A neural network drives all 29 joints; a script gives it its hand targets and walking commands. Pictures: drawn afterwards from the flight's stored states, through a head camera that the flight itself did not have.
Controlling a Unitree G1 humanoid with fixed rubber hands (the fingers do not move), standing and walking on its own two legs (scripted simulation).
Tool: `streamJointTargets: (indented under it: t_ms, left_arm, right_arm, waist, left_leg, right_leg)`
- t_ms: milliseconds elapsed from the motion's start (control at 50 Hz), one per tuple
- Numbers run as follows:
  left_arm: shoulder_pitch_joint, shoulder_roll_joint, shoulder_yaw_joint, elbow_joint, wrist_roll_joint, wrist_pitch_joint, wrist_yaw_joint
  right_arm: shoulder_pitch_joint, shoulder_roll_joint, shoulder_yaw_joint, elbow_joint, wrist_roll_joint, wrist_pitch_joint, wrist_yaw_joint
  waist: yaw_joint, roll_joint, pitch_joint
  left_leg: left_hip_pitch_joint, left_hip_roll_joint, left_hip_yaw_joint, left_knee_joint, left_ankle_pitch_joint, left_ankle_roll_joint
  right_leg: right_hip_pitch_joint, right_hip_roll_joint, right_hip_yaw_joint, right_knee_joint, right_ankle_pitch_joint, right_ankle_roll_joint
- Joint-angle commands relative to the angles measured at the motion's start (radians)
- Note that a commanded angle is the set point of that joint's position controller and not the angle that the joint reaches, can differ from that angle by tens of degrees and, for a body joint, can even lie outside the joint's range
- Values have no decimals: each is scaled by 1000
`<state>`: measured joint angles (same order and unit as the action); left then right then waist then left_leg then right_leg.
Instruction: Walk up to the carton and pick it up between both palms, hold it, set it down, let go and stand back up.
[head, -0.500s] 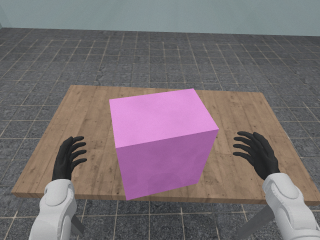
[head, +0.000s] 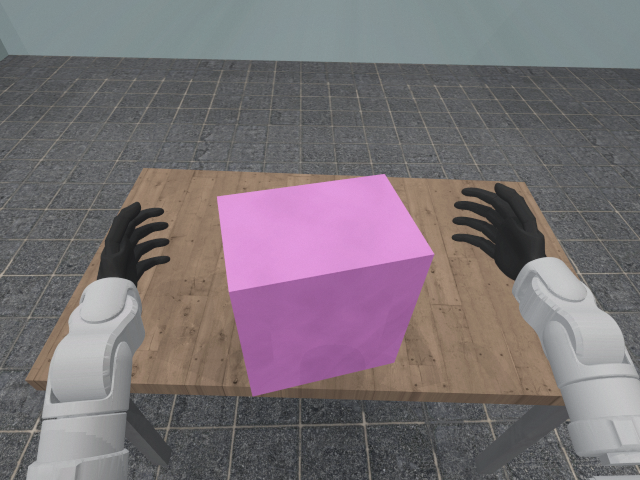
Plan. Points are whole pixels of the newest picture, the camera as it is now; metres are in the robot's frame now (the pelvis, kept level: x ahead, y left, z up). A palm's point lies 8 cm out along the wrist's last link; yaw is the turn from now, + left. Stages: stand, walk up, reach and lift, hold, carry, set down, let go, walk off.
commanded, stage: reach and lift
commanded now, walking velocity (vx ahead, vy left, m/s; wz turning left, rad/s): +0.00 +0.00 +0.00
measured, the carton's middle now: (316, 289) +0.39 +0.01 -0.01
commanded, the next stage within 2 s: none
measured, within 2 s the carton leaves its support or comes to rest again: neither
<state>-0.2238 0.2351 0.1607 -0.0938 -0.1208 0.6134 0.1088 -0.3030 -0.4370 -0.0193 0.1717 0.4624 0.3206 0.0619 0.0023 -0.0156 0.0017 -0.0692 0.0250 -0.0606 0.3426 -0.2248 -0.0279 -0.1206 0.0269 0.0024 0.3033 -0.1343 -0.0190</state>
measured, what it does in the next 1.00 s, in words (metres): stands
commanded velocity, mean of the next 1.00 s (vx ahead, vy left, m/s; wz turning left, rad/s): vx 0.00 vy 0.00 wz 0.00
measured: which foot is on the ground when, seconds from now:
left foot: down 0.00-1.00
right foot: down 0.00-1.00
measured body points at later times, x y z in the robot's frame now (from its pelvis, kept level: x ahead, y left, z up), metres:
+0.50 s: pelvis +0.00 +0.00 +0.00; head -0.02 +0.01 +0.45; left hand +0.37 +0.26 +0.17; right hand +0.41 -0.20 +0.20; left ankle -0.02 +0.14 -0.75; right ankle +0.02 -0.11 -0.75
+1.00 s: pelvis -0.01 -0.01 +0.00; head +0.01 +0.00 +0.45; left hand +0.36 +0.24 +0.07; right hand +0.40 -0.20 +0.09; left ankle -0.02 +0.14 -0.75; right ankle +0.02 -0.11 -0.75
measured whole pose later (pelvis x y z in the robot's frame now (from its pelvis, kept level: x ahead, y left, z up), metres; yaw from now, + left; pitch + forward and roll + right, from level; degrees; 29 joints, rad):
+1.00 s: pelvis -0.01 -0.01 +0.00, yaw +0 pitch +2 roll +0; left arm -0.50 0.22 0.17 0.61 -0.12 0.16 0.09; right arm -0.62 -0.36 0.07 0.79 0.38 0.08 0.08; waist 0.05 -0.01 -0.01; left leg -0.19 0.03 -0.06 0.36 -0.21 -0.03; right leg -0.25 0.03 0.00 0.34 -0.13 -0.02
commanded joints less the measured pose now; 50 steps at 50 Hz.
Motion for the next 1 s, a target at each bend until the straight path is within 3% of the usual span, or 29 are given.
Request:
streamJointTargets:
  t_ms: [0,20,40,60,80,220,260,280,300,320,360,440,460,520,540,580,620,640,660,680,700,760,780,800,820,900,940,960,980]
  left_arm:
    - [-435,114,151,-3,-21,21,6]
    - [-389,128,164,77,-13,36,3]
    - [-429,139,168,111,-15,44,-7]
    - [-449,118,165,144,5,57,-3]
    - [-390,112,169,151,-7,74,1]
    - [-681,189,165,-9,-23,12,40]
    - [-636,202,161,-1,-29,7,38]
    - [-672,211,192,59,-29,5,37]
    - [-617,209,183,111,-16,9,25]
    - [-662,204,176,127,-11,16,26]
    - [-688,205,160,343,-11,46,15]
    - [-581,148,132,268,-12,37,-14]
    - [-547,94,90,359,-11,31,-18]
    - [-564,118,104,315,12,-49,-31]
    - [-554,107,107,315,7,-73,-32]
    - [-581,122,102,178,12,-134,-19]
    - [-596,144,129,211,25,-191,-16]
    - [-563,125,109,324,11,-223,-22]
    - [-561,150,140,297,23,-228,-15]
    - [-542,135,106,453,19,-242,-23]
    - [-596,129,119,461,39,-269,-22]
    - [-544,58,54,549,25,-299,-19]
    - [-516,43,69,552,27,-323,-16]
    - [-572,57,43,523,22,-335,-19]
    - [-612,77,56,561,24,-375,-13]
    - [-600,119,47,525,-10,-531,-11]
    - [-558,158,82,679,-5,-572,-24]
    - [-570,124,49,684,-10,-618,-33]
    - [-542,147,59,818,-3,-628,-36]
  right_arm:
    - [-490,-225,-9,69,-5,33,-6]
    - [-447,-200,34,125,21,45,-1]
    - [-510,-197,34,134,0,58,-5]
    - [-503,-225,7,199,-16,66,-8]
    - [-493,-194,45,166,4,69,-1]
    - [-719,-216,67,132,55,38,6]
    - [-710,-244,62,125,52,31,2]
    - [-761,-248,66,141,39,28,-9]
    - [-747,-223,79,154,42,30,-15]
    - [-775,-237,71,170,50,36,-17]
    - [-802,-239,76,307,34,60,-17]
    - [-691,-213,93,387,13,66,-19]
    - [-675,-202,78,430,8,64,-16]
    - [-626,-140,117,417,27,19,-5]
    - [-616,-118,105,408,5,-6,-6]
    - [-654,-140,77,334,-2,-52,0]
    - [-680,-123,78,322,-34,-102,-4]
    - [-673,-101,96,363,-34,-122,-2]
    - [-709,-106,113,287,-34,-137,3]
    - [-692,-100,99,415,-62,-134,6]
    - [-716,-66,109,412,-68,-150,12]
    - [-636,-63,102,587,-85,-158,28]
    - [-618,-19,138,579,-68,-174,34]
    - [-637,-34,122,578,-89,-188,33]
    - [-662,-32,125,603,-82,-204,38]
    - [-713,13,138,391,-111,-330,16]
    - [-669,-5,151,464,-117,-349,12]
    - [-666,8,136,523,-133,-359,8]
    - [-658,26,168,547,-130,-372,8]
  waist:
    - [105,16,-202]
    - [137,53,-153]
    - [138,23,-165]
    - [125,70,-141]
    - [152,0,-146]
    - [178,50,-384]
    - [167,30,-426]
    - [195,14,-400]
    - [190,-16,-392]
    - [180,19,-384]
    - [164,-3,-232]
    - [143,16,-305]
    - [113,22,-258]
    - [156,73,-269]
    - [143,43,-292]
    - [138,103,-400]
    - [153,48,-401]
    - [159,17,-354]
    - [196,21,-372]
    - [170,-6,-256]
    - [192,25,-287]
    - [171,50,-216]
    - [201,56,-237]
    - [169,48,-258]
    - [195,66,-280]
    - [197,27,-491]
    - [213,9,-465]
    - [187,20,-490]
    - [217,1,-439]
  left_leg:
    - [-171,-27,110,-75,256,-27]
    - [-166,-27,124,-76,272,-28]
    - [-170,-19,120,-80,256,-28]
    - [-194,-19,118,-96,204,-39]
    - [-155,-15,124,-107,220,-26]
    - [-115,-25,137,-39,398,-33]
    - [-114,-32,141,-23,454,-36]
    - [-125,-37,139,-16,466,-29]
    - [-148,-37,139,-9,432,-20]
    - [-145,-37,142,-26,413,-28]
    - [-189,-36,136,-48,284,-16]
    - [-105,-30,123,-34,375,-39]
    - [-87,-23,110,-38,395,-47]
    - [-71,-32,124,-20,431,-43]
    - [-80,-33,122,-13,429,-33]
    - [-59,-44,125,8,513,-46]
    - [-80,-55,131,18,507,-35]
    - [-128,-54,119,25,450,-27]
    - [-134,-52,126,0,420,-25]
    - [-177,-54,119,-10,333,-17]
    - [-178,-52,128,-25,294,-14]
    - [-186,-39,103,-59,175,-26]
    - [-191,-40,122,-55,198,-21]
    - [-186,-44,115,-42,218,-21]
    - [-219,-47,117,-40,173,-18]
    - [-207,-69,135,36,307,-5]
    - [-285,-73,141,40,246,7]
    - [-281,-66,135,39,273,6]
    - [-322,-65,136,43,233,15]
  right_leg:
    - [184,14,30,-4,113,-36]
    - [174,9,31,-9,114,-30]
    - [170,3,33,-30,76,-32]
    - [154,8,25,-31,17,-45]
    - [164,1,35,-44,27,-26]
    - [223,31,12,15,209,-32]
    - [248,37,2,45,277,-19]
    - [265,28,12,39,330,-13]
    - [277,12,23,42,336,-8]
    - [256,18,8,36,304,-12]
    - [199,7,14,7,146,-2]
    - [246,17,3,-16,181,-14]
    - [204,30,-8,-17,183,-18]
    - [183,33,-11,-10,190,-26]
    - [197,21,-5,-1,186,-18]
    - [216,38,-23,28,258,-26]
    - [215,43,-16,42,278,-9]
    - [212,27,-13,49,258,-3]
    - [219,25,-9,35,220,3]
    - [164,22,-14,33,141,10]
    - [156,20,-13,23,88,13]
    - [82,26,-17,-8,-46,-12]
    - [75,17,-8,0,-41,-12]
    - [77,22,-21,4,-11,-15]
    - [53,22,-15,11,-48,-19]
    - [114,14,-9,69,126,1]
    - [126,4,10,84,99,17]
    - [111,13,-5,96,112,15]
    - [110,-4,15,97,84,32]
